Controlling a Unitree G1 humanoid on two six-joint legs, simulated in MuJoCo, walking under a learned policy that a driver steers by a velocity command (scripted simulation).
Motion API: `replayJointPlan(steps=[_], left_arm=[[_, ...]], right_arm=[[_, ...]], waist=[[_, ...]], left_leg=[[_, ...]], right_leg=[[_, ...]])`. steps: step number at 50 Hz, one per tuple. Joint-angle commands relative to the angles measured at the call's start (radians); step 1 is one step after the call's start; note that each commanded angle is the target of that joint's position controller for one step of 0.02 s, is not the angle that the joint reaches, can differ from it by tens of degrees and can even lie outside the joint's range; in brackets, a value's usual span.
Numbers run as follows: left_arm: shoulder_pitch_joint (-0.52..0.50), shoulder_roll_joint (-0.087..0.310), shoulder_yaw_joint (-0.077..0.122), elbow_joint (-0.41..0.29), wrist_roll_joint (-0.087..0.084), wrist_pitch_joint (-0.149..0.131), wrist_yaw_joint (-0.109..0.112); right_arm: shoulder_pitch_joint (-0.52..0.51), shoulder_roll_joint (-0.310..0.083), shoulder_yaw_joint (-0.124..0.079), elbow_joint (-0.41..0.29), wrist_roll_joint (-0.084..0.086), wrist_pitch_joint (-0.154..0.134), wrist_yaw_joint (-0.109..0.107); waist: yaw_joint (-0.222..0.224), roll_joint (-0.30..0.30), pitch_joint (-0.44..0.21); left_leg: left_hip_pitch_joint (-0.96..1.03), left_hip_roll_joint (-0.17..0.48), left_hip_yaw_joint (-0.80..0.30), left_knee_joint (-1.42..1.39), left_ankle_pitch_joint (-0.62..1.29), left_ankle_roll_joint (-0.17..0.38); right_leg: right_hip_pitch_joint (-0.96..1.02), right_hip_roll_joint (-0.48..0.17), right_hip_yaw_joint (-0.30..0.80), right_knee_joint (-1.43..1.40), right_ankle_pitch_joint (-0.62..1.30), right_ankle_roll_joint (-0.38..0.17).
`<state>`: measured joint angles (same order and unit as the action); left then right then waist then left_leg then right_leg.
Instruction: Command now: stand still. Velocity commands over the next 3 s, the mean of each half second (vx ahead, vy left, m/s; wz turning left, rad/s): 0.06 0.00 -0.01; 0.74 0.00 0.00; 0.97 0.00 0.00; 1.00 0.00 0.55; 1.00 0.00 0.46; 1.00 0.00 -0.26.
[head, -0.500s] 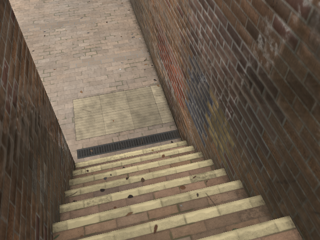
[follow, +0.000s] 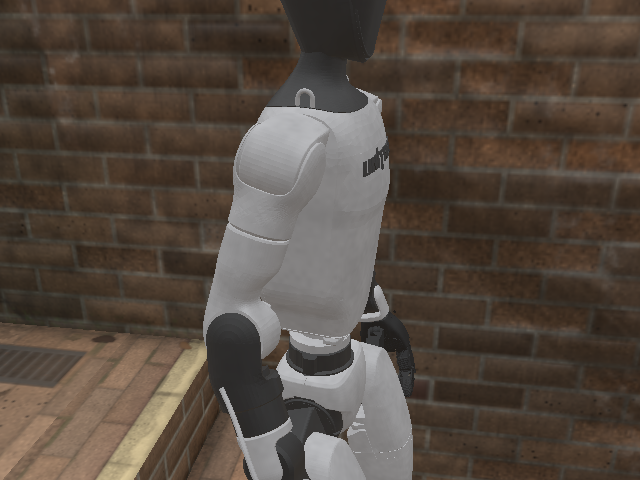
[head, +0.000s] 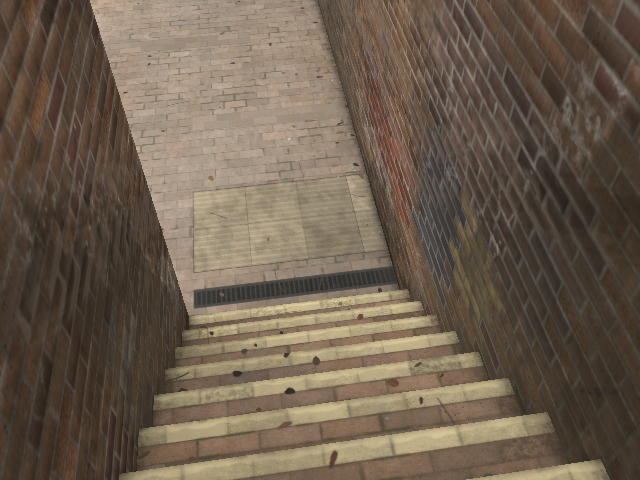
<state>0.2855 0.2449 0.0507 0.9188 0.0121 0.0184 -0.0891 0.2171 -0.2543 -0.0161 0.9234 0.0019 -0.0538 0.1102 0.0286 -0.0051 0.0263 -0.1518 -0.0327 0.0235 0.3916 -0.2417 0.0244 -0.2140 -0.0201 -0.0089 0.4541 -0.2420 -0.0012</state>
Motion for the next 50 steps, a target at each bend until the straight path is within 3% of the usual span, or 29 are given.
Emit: replayJointPlan(steps=[1, 19, 21, 23, 24, 25, 26, 27, 28, 29, 30, 31, 32, 33, 34, 35, 36, 37, 39, 40, 41, 42, 43, 44, 46, 47, 48, 49, 50], left_arm=[[0.024, 0.091, 0.026, -0.022, 0.002, -0.003, 0.0], [0.036, 0.037, 0.042, 0.094, 0.008, 0.006, 0.007], [0.105, 0.136, 0.087, 0.113, 0.05, 0.002, 0.034], [0.119, 0.059, 0.069, 0.106, 0.077, -0.031, 0.064], [-0.098, 0.078, 0.062, 0.07, 0.002, -0.028, 0.103], [0.019, -0.082, 0.018, 0.048, 0.073, -0.056, 0.082], [-0.045, -0.085, 0.015, 0.029, 0.077, -0.078, 0.084], [-0.091, -0.045, 0.02, 0.002, 0.077, -0.092, 0.087], [-0.12, -0.05, 0.013, -0.023, 0.081, -0.102, 0.086], [-0.147, -0.073, 0.002, -0.046, 0.086, -0.111, 0.092], [-0.081, -0.062, -0.004, -0.025, 0.094, -0.121, 0.1], [-0.155, 0.082, 0.035, -0.011, -0.008, -0.088, 0.092], [-0.09, 0.092, 0.034, -0.001, -0.016, -0.081, 0.086], [0.03, 0.087, 0.033, 0.045, -0.013, -0.08, 0.085], [0.215, 0.147, 0.05, 0.114, -0.01, -0.081, 0.096], [0.365, 0.196, 0.062, 0.169, -0.005, -0.081, 0.097], [0.387, 0.178, 0.054, 0.178, 0.008, -0.081, 0.103], [0.34, 0.171, 0.046, 0.17, 0.019, -0.08, 0.106], [0.22, 0.136, 0.036, 0.14, 0.016, -0.077, 0.11], [0.188, 0.086, 0.022, 0.131, 0.032, -0.091, 0.101], [0.114, 0.023, 0.001, 0.128, 0.017, -0.109, 0.107], [0.058, 0.018, -0.007, 0.102, 0.006, -0.121, 0.112], [0.001, 0.017, -0.007, 0.081, 0.0, -0.132, 0.124], [-0.06, 0.039, -0.008, 0.065, -0.01, -0.136, 0.129], [-0.059, 0.099, 0.004, 0.048, -0.003, -0.15, 0.12], [-0.023, 0.095, 0.006, 0.053, 0.003, -0.152, 0.106], [0.008, 0.096, 0.008, 0.06, 0.018, -0.136, 0.099], [0.075, 0.092, 0.012, 0.082, 0.037, -0.104, 0.113], [0.104, 0.131, 0.026, 0.092, 0.064, -0.07, 0.137]], right_arm=[[0.034, -0.081, -0.028, -0.011, -0.001, -0.003, -0.009], [0.129, -0.039, -0.047, 0.118, -0.007, 0.022, -0.023], [0.217, -0.139, -0.093, 0.13, -0.047, 0.012, -0.054], [0.26, -0.077, -0.091, 0.14, -0.08, -0.013, -0.097], [0.131, -0.034, -0.069, 0.091, -0.011, 0.032, -0.118], [0.254, 0.019, -0.059, 0.099, -0.089, -0.006, -0.126], [0.248, 0.044, -0.051, 0.092, -0.079, -0.028, -0.135], [0.263, 0.032, -0.045, 0.073, -0.057, -0.044, -0.143], [0.268, 0.006, -0.047, 0.073, -0.054, -0.054, -0.146], [0.253, -0.005, -0.041, 0.065, -0.054, -0.053, -0.146], [0.254, 0.007, -0.035, 0.058, -0.085, -0.047, -0.147], [0.075, -0.182, -0.096, 0.003, 0.007, -0.008, -0.136], [0.029, -0.152, -0.089, -0.034, 0.01, 0.009, -0.132], [0.015, -0.104, -0.079, -0.033, 0.006, 0.019, -0.132], [-0.03, -0.05, -0.066, -0.045, -0.008, 0.017, -0.137], [-0.136, -0.048, -0.064, -0.093, -0.026, 0.016, -0.145], [-0.193, -0.072, -0.074, -0.104, -0.048, 0.018, -0.149], [-0.165, -0.051, -0.072, -0.093, -0.033, 0.016, -0.144], [-0.082, -0.029, -0.074, -0.049, -0.028, 0.026, -0.134], [-0.057, -0.026, -0.08, -0.026, -0.028, 0.032, -0.135], [-0.095, 0.007, -0.07, -0.03, -0.027, 0.035, -0.127], [-0.128, 0.026, -0.06, -0.049, -0.029, 0.037, -0.118], [-0.109, 0.047, -0.041, -0.063, -0.034, 0.035, -0.095], [-0.09, 0.08, -0.025, -0.057, -0.027, 0.033, -0.076], [-0.131, 0.025, -0.021, -0.085, -0.015, 0.043, -0.081], [-0.128, -0.001, -0.023, -0.089, -0.023, 0.048, -0.091], [-0.115, -0.032, -0.028, -0.091, -0.021, 0.047, -0.098], [-0.141, -0.048, -0.032, -0.103, 0.002, 0.048, -0.101], [-0.038, -0.074, -0.051, -0.077, 0.011, 0.047, -0.105]], waist=[[-0.007, -0.025, -0.001], [-0.014, -0.008, 0.037], [-0.021, 0.009, 0.09], [-0.023, 0.032, 0.139], [-0.061, -0.073, 0.045], [-0.047, 0.08, 0.015], [-0.077, 0.091, 0.086], [-0.093, 0.093, 0.077], [-0.095, 0.116, 0.1], [-0.083, 0.103, 0.111], [-0.066, 0.104, 0.101], [-0.058, 0.123, 0.081], [-0.024, 0.078, 0.07], [0.019, 0.003, 0.04], [0.1, -0.156, 0.01], [0.193, -0.302, 0.015], [0.2, -0.125, 0.091], [0.156, -0.05, 0.092], [0.063, -0.021, 0.046], [0.029, 0.022, 0.024], [-0.001, -0.017, 0.024], [-0.017, -0.051, 0.019], [-0.081, 0.063, 0.003], [-0.107, 0.021, -0.018], [-0.073, -0.057, 0.029], [-0.046, -0.074, 0.054], [-0.027, -0.089, 0.084], [0.029, -0.122, 0.145], [0.009, -0.15, 0.109]], left_leg=[[0.106, 0.017, -0.026, -0.084, 0.159, 0.02], [0.114, 0.011, -0.014, -0.125, 0.212, -0.001], [0.044, 0.043, -0.065, -0.125, -0.44, 0.084], [-0.05, 0.126, -0.164, -0.06, -0.55, 0.182], [-0.023, 0.074, -0.061, 0.054, -0.332, 0.107], [0.052, 0.143, -0.197, -0.007, -0.404, 0.199], [0.052, 0.207, -0.283, -0.036, -0.388, 0.243], [0.076, 0.259, -0.342, -0.046, -0.374, 0.277], [0.042, 0.3, -0.381, -0.052, -0.392, 0.308], [-0.027, 0.324, -0.395, -0.045, -0.374, 0.316], [-0.072, 0.332, -0.38, 0.052, -0.253, 0.293], [-0.129, 0.257, -0.311, 0.086, -0.27, 0.197], [-0.195, 0.198, -0.221, 0.168, -0.224, 0.151], [-0.291, 0.137, -0.132, 0.285, -0.121, 0.099], [-0.492, 0.04, 0.002, 0.522, -0.088, 0.031], [-0.757, -0.004, -0.001, 0.729, -0.377, 0.022], [-0.909, 0.025, -0.143, 0.794, -0.362, 0.035], [-0.944, 0.041, -0.188, 0.8, -0.296, 0.038], [-0.863, 0.062, -0.164, 0.844, -0.189, 0.029], [-0.763, 0.038, -0.185, 0.754, 0.031, 0.03], [-0.693, 0.029, -0.208, 0.684, 0.25, 0.038], [-0.633, -0.009, -0.164, 0.658, 0.372, 0.035], [-0.341, -0.053, -0.081, 0.482, 0.734, 0.007], [-0.066, -0.07, -0.004, 0.482, 0.89, -0.012], [0.033, -0.062, 0.022, 0.427, 0.796, -0.04], [0.035, -0.085, 0.075, 0.432, 0.761, -0.035], [-0.022, -0.067, 0.087, 0.354, 0.655, -0.012], [-0.165, -0.006, 0.057, 0.119, 0.47, 0.014], [-0.118, 0.069, 0.019, -0.008, 0.415, 0.047]], right_leg=[[-0.047, -0.019, -0.011, -0.123, 0.143, -0.014], [0.037, 0.008, -0.039, -0.159, 0.223, -0.008], [-0.027, -0.011, -0.008, -0.134, -0.355, -0.101], [-0.079, -0.058, 0.048, -0.032, -0.46, -0.187], [-0.095, -0.023, 0.008, 0.023, -0.314, -0.118], [-0.139, -0.056, 0.068, 0.022, -0.307, -0.19], [-0.244, -0.032, 0.04, 0.094, -0.24, -0.179], [-0.298, 0.007, -0.015, 0.17, -0.176, -0.159], [-0.336, 0.024, -0.034, 0.216, -0.164, -0.149], [-0.315, 0.035, -0.045, 0.22, -0.19, -0.135], [-0.265, 0.004, 0.001, 0.319, -0.098, -0.126], [-0.216, -0.008, -0.054, 0.273, -0.04, -0.081], [-0.126, -0.001, -0.056, 0.24, 0.033, -0.067], [0.037, -0.005, -0.038, 0.202, 0.122, -0.072], [0.253, -0.078, 0.097, 0.135, 0.137, -0.115], [0.362, -0.217, 0.377, 0.04, 0.093, -0.21], [0.357, -0.284, 0.492, 0.067, 0.147, -0.266], [0.336, -0.307, 0.495, 0.114, 0.194, -0.286], [0.206, -0.286, 0.43, 0.171, 0.2, -0.272], [0.06, -0.216, 0.331, 0.27, 0.039, -0.24], [-0.068, -0.153, 0.255, 0.354, -0.123, -0.178], [-0.187, -0.119, 0.221, 0.378, -0.169, -0.16], [-0.486, -0.072, 0.125, 0.345, -0.356, -0.141], [-0.66, -0.066, 0.078, 0.315, -0.432, -0.14], [-0.673, -0.079, 0.088, 0.347, -0.39, -0.152], [-0.64, -0.083, 0.097, 0.429, -0.36, -0.159], [-0.536, -0.085, 0.101, 0.521, -0.283, -0.168], [-0.328, -0.096, 0.116, 0.579, -0.094, -0.188], [-0.199, -0.132, 0.183, 0.724, 0.15, -0.228]])
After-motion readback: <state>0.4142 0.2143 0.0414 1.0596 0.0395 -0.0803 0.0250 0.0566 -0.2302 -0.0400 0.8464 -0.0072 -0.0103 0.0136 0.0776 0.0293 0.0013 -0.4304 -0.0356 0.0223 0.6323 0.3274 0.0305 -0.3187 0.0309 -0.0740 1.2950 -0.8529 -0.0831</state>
